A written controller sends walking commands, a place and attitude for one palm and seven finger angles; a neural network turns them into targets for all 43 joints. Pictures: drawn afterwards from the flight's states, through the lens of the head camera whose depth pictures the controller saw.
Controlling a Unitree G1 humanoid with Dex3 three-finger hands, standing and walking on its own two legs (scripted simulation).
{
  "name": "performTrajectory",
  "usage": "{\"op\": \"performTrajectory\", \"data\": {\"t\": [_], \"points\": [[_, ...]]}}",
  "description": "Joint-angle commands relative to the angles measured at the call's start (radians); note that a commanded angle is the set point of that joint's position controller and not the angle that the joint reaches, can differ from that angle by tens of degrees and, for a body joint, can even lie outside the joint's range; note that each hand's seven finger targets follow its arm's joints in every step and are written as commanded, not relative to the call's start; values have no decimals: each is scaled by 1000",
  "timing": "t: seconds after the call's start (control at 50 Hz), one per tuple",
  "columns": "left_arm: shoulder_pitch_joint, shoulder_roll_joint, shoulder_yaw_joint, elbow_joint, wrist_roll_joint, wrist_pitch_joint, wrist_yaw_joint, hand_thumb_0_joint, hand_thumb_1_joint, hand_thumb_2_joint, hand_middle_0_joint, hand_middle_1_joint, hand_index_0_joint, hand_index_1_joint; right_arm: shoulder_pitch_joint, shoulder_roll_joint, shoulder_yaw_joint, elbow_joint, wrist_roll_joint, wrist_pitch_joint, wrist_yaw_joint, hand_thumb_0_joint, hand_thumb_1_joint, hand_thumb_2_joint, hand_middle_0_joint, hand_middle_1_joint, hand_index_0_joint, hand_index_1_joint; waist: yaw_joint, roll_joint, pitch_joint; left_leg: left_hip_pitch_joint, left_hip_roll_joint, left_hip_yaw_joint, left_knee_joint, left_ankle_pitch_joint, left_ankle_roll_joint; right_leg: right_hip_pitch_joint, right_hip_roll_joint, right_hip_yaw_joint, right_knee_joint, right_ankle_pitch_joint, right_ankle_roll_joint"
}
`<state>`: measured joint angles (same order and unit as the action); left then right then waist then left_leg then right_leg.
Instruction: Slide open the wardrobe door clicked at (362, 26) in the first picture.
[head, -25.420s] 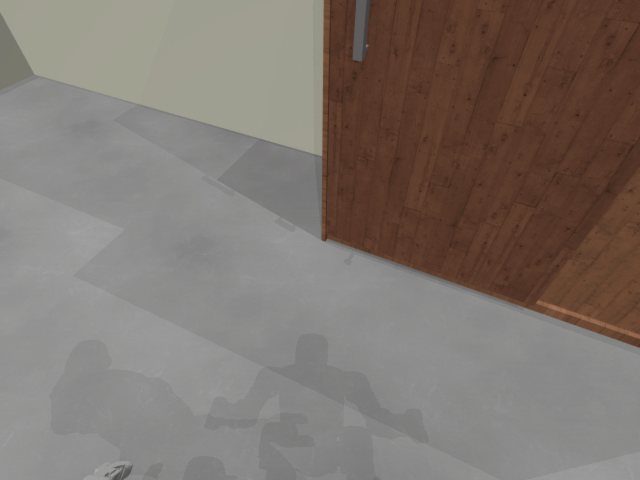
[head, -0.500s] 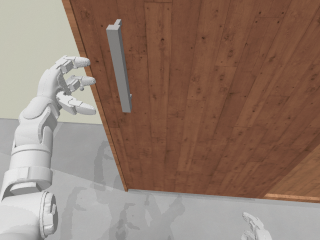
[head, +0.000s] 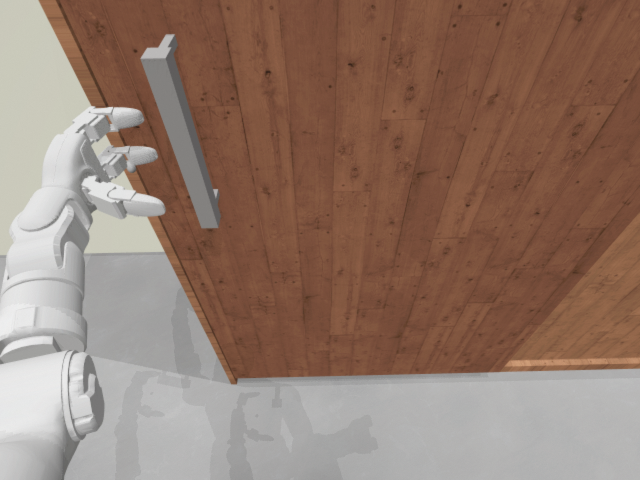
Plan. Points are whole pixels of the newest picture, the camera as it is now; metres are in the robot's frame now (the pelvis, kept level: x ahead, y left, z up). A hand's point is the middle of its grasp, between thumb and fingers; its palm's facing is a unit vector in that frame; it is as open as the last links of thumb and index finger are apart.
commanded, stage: move the hooked fingers beside the handle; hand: left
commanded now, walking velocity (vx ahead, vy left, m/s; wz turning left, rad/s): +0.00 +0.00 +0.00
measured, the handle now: (192, 143) +0.49 +0.17 +0.18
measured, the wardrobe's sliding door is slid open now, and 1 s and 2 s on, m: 0.00 0.00 0.00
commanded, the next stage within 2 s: feel for the door with the fingertips in 0.60 s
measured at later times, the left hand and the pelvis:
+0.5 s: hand (120, 175) +0.42 +0.24 +0.18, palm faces +0.07 -1.00 +0.01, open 14.0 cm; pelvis -0.01 +0.00 +0.00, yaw +1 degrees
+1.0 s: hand (151, 172) +0.43 +0.20 +0.18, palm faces +0.01 -1.00 +0.03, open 14.0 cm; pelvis -0.01 +0.02 +0.00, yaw +0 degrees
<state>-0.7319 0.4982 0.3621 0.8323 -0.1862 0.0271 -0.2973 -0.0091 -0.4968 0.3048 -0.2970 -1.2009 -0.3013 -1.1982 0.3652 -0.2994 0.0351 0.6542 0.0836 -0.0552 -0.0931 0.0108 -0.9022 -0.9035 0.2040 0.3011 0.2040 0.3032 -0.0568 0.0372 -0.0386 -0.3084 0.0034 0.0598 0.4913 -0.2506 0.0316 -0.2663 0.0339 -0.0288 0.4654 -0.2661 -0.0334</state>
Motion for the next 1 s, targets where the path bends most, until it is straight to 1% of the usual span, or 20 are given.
{"op": "performTrajectory", "data": {"t": [0.0, 0.04, 0.12, 0.14, 0.16, 0.2, 0.26, 0.32, 0.38, 0.46, 0.48, 0.58, 0.6, 0.66, 0.7, 0.76, 0.84, 0.86, 0.88, 0.98], "points": [[-449, 347, 109, -271, -35, -89, -11, 0, -500, 300, -300, -1200, -300, -1200, -40, -138, -52, -134, -3, -49, -8, 0, -900, -900, 200, 300, 200, 300, 31, -34, -348, 186, 4, -58, -17, 297, 30, 101, -20, 30, -30, 401, 13], [-475, 308, 72, -261, -31, -80, -14, 0, -500, 300, -300, -1200, -300, -1200, -47, -132, -48, -132, 2, -49, -10, 0, -900, -900, 200, 300, 200, 300, 14, -16, -304, 184, 2, -54, -20, 265, 31, 66, -21, 28, -39, 372, 14], [-467, 297, 51, -263, -16, -63, -10, 0, -500, 300, -300, -1200, -300, -1200, -53, -129, -46, -130, 3, -51, -9, 0, -900, -900, 200, 300, 200, 300, 17, 72, -293, 202, 0, -60, -13, 261, 26, 25, -22, 25, -40, 337, 7], [-482, 249, 7, -265, -19, -58, -15, 0, -500, 300, -300, -1200, -300, -1200, -55, -128, -44, -130, 5, -51, -10, 0, -900, -900, 200, 300, 200, 300, 2, 70, -286, 212, 1, -64, -12, 265, 24, 11, -21, 22, -41, 336, 6], [-454, 257, 22, -254, -32, -57, -15, 0, -500, 300, -300, -1200, -300, -1200, -49, -128, -49, -133, 4, -51, -10, 0, -900, -900, 200, 300, 200, 300, 4, 4, -290, 206, 2, -63, -3, 272, 31, 26, -21, 19, -43, 346, 9], [-453, 279, 38, -238, -37, -48, -24, 0, -500, 300, -300, -1200, -300, -1200, -56, -134, -46, -132, 6, -50, -11, 0, -900, -900, 200, 300, 200, 300, 7, -21, -291, 185, 1, -65, -9, 250, 29, 34, -21, 22, -39, 349, 11], [-460, 258, 20, -242, -45, -51, -24, 0, -500, 300, -300, -1200, -300, -1200, -61, -130, -46, -138, 7, -50, -12, 0, -900, -900, 200, 300, 200, 300, 6, -16, -300, 192, -1, -65, -3, 246, 29, 32, -25, 19, -37, 335, 9], [-515, 236, 0, -208, -39, -52, -14, 0, -500, 300, -300, -1200, -300, -1200, -67, -127, -40, -127, 6, -51, -11, 0, -900, -900, 200, 300, 200, 300, -9, -23, -254, 181, -1, -74, -5, 210, 27, -15, -24, 21, -44, 299, 13], [-518, 284, 36, -214, -32, -67, 0, 0, -500, 300, -300, -1200, -300, -1200, -67, -130, -39, -131, 2, -47, -11, 0, -900, -900, 200, 300, 200, 300, 8, -12, -301, 179, -4, -75, -2, 220, 27, 17, -28, 27, -33, 306, 10], [-548, 302, 35, -190, -22, -92, 4, 0, -500, 300, -300, -1200, -300, -1200, -63, -128, -35, -128, 2, -45, -13, 0, -900, -900, 200, 300, 200, 300, 2, -2, -295, 166, -2, -74, 1, 203, 27, 18, -30, 28, -36, 282, 10], [-569, 277, 13, -189, -19, -94, 0, 0, -500, 300, -300, -1200, -300, -1200, -71, -126, -33, -129, 2, -47, -13, 0, -900, -900, 200, 300, 200, 300, -4, 33, -298, 180, -2, -76, 1, 206, 26, 2, -29, 31, -35, 285, 9], [-582, 268, 4, -192, -25, -116, -15, 0, -500, 300, -300, -1200, -300, -1200, -57, -132, -37, -121, 0, -57, -16, 0, -900, -900, 200, 300, 200, 300, -3, 42, -339, 223, 5, -94, 1, 234, 19, -10, -23, 19, -30, 278, 3], [-573, 220, -31, -189, -29, -110, -22, 0, -500, 300, -300, -1200, -300, -1200, -56, -130, -37, -122, 2, -60, -15, 0, -900, -900, 200, 300, 200, 300, -8, 55, -341, 244, 7, -95, 1, 249, 16, -28, -20, 14, -28, 280, 2], [-483, 257, 18, -148, -46, -93, -26, 0, -500, 300, -300, -1200, -300, -1200, -37, -137, -42, -119, -1, -58, -12, 0, -900, -900, 200, 300, 200, 300, 15, -11, -328, 213, 9, -96, 0, 264, 17, -1, -18, 6, -29, 287, 0], [-494, 231, 3, -169, -42, -76, -23, 0, -500, 300, -300, -1200, -300, -1200, -47, -136, -41, -125, 0, -58, -8, 0, -900, -900, 200, 300, 200, 300, 16, -7, -315, 203, 9, -95, -9, 263, 15, -9, -18, 5, -24, 292, 1], [-505, 150, -57, -221, -42, -64, 2, 0, -500, 300, -300, -1200, -300, -1200, -53, -128, -45, -128, 2, -61, -2, 0, -900, -900, 200, 300, 200, 300, 5, 17, -281, 223, 16, -102, -11, 257, 12, -48, -18, -3, -32, 245, 0], [-514, 152, -26, -337, -35, -68, 52, 0, -500, 300, -300, -1200, -300, -1200, -51, -126, -50, -128, -8, -69, 8, 0, -900, -900, 200, 300, 200, 300, 17, 39, -346, 296, 25, -121, -12, 323, -1, -52, -9, -6, -26, 257, -3], [-479, 156, -19, -343, -37, -71, 64, 0, -500, 300, -300, -1200, -300, -1200, -51, -125, -50, -129, -9, -66, 8, 0, -900, -900, 200, 300, 200, 300, 25, 3, -347, 282, 26, -119, -11, 336, 2, -27, -9, -9, -26, 263, -3], [-489, 128, -33, -352, -37, -66, 72, 0, -500, 300, -300, -1200, -300, -1200, -59, -122, -48, -128, -10, -67, 9, 0, -900, -900, 200, 300, 200, 300, 21, 3, -343, 283, 26, -115, -14, 339, 4, -28, -8, -7, -24, 277, 0], [-489, 148, -12, -348, -7, -42, 118, 0, -500, 300, -300, -1200, -300, -1200, -71, -118, -47, -122, -12, -58, 9, 0, -900, -900, 200, 300, 200, 300, 25, -6, -311, 249, 23, -102, -28, 297, 7, -10, -13, -2, -32, 263, 0]]}}
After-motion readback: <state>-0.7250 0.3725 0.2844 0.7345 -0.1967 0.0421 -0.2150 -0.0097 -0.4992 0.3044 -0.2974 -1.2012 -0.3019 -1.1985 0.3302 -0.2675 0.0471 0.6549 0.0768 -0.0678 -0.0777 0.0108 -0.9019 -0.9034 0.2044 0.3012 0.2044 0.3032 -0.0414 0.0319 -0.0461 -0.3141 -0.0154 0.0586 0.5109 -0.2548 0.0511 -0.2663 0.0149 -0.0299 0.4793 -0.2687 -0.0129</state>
